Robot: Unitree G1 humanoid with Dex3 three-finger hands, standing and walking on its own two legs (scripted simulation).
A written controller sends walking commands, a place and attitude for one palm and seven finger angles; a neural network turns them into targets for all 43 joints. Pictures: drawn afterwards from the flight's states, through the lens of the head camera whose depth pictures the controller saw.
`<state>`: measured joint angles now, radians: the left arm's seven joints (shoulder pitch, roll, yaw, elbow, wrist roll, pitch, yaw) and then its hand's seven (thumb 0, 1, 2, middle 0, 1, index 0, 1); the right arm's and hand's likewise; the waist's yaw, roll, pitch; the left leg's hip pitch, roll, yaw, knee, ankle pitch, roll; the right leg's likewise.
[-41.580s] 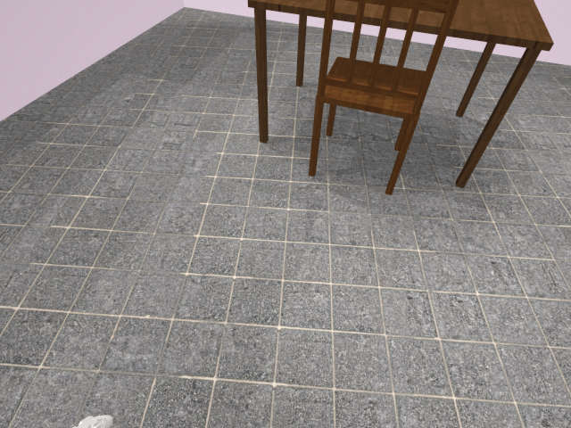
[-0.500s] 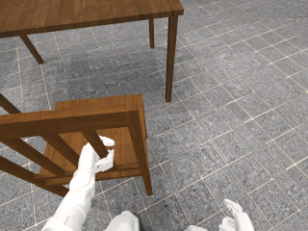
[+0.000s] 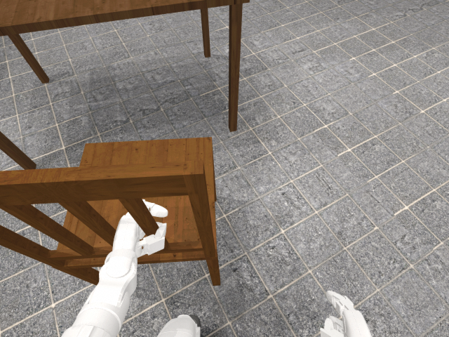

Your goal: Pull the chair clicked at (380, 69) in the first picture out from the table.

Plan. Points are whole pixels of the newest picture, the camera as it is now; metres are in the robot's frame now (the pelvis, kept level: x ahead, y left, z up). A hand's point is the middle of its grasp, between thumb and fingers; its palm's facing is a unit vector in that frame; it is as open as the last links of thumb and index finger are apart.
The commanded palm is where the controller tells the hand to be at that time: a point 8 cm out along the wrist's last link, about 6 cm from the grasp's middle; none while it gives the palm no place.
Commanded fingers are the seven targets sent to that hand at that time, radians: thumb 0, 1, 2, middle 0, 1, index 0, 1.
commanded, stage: step backward, pulling the chair out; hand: left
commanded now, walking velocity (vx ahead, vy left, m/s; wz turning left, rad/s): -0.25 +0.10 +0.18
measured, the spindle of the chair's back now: (102, 228) +0.31 +0.27 -0.07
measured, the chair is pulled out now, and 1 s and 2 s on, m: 0.57 0.73 0.73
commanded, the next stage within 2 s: stop walking, hand still on the chair in 0.12 s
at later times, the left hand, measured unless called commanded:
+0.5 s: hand (160, 317) +0.15 +0.13 -0.07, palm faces +0.03 -0.99 -0.15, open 5.7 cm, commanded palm +0.13 +0.18 -0.05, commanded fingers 0.00 0.90 0.90 -0.50 -1.45 -0.50 -1.45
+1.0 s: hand (161, 331) +0.13 +0.12 -0.07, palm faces -0.04 -0.99 -0.16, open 5.6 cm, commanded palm +0.12 +0.17 -0.05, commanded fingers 0.00 0.90 0.90 -0.50 -1.45 -0.50 -1.45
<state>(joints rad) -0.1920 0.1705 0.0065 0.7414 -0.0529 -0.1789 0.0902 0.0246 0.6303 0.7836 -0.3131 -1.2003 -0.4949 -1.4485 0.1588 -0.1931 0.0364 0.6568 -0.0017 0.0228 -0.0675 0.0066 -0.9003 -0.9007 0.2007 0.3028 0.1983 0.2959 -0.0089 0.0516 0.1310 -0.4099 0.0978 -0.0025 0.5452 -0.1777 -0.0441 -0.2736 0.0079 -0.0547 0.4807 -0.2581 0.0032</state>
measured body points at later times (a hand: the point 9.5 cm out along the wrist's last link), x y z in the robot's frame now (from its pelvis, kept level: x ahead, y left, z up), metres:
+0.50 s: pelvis -0.10 +0.00 +0.00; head -0.07 -0.01 +0.45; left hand +0.15 +0.18 -0.06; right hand +0.03 -0.22 -0.12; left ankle -0.06 +0.14 -0.73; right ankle -0.03 -0.12 -0.73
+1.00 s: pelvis -0.08 +0.01 +0.01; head -0.08 +0.00 +0.46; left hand +0.13 +0.18 -0.06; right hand +0.05 -0.21 -0.11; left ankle -0.06 +0.14 -0.73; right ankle -0.03 -0.12 -0.73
